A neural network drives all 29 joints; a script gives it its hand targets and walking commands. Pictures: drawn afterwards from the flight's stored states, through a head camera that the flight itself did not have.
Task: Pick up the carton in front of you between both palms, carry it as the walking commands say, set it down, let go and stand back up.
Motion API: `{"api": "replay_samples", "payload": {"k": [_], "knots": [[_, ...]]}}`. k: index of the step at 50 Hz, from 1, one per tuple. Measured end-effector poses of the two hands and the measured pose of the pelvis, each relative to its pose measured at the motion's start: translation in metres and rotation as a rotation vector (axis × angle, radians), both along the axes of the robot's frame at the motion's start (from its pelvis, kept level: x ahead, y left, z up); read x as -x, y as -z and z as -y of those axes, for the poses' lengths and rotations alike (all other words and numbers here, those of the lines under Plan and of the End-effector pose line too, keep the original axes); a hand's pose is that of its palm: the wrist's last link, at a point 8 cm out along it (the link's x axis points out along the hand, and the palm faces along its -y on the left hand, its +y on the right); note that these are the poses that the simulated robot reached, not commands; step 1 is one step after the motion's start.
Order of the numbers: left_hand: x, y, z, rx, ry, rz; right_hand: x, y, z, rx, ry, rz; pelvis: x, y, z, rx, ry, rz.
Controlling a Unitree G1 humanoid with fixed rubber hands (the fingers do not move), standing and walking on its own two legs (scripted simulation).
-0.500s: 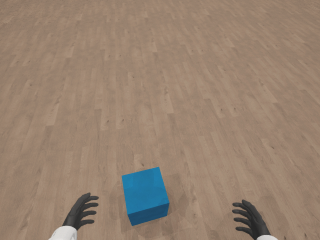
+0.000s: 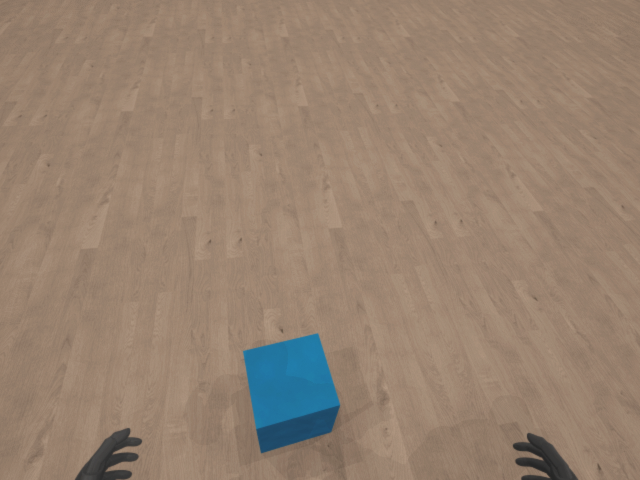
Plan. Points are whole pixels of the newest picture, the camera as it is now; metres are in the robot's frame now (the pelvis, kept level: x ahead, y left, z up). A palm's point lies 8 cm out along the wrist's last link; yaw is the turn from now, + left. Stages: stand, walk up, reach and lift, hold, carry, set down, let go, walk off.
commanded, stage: stand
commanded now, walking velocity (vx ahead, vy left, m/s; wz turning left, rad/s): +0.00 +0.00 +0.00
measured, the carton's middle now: (289, 393) +0.43 +0.06 -0.64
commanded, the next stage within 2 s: none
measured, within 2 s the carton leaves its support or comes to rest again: neither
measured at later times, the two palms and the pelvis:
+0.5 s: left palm out of the picture +0.13 +0.29 -0.10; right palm out of the picture +0.12 -0.29 -0.08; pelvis +0.01 +0.00 +0.00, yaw +0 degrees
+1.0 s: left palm out of the picture +0.08 +0.30 -0.10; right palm out of the picture +0.09 -0.31 -0.08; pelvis -0.01 +0.00 +0.01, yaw +1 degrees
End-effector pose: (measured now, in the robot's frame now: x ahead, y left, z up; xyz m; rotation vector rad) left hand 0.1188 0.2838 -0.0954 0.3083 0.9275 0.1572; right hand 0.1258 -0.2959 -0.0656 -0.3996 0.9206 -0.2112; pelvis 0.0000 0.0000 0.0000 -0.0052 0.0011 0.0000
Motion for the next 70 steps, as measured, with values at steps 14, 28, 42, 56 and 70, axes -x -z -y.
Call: {"api": "replay_samples", "payload": {"k": [14, 28, 42, 56, 70], "knots": [[-0.02, 0.004, -0.003, -0.01, 0.012, -0.02, -0.002, 0.008, -0.004, -0.009, 0.029, -0.046, -0.012, -0.002, -0.003, 0.002, 0.001, 0.006], [-0.005, 0.003, -0.011, -0.034, -0.009, -0.067, 0.009, 0.014, 0.001, -0.017, 0.041, -0.088, -0.008, -0.005, -0.002, 0.001, -0.005, 0.018], [0.024, 0.006, -0.014, -0.038, -0.032, -0.132, 0.025, 0.016, 0.01, -0.01, 0.048, -0.134, 0.001, -0.009, 0.001, 0.001, -0.012, 0.032], [0.038, 0.005, -0.017, -0.046, -0.049, -0.164, 0.036, 0.018, 0.017, -0.009, 0.052, -0.173, 0.007, -0.011, 0.004, 0.001, -0.02, 0.038], [0.044, 0.003, -0.019, -0.053, -0.064, -0.177, 0.037, 0.02, 0.02, -0.008, 0.046, -0.19, 0.009, -0.012, 0.006, 0.001, -0.028, 0.04]]}}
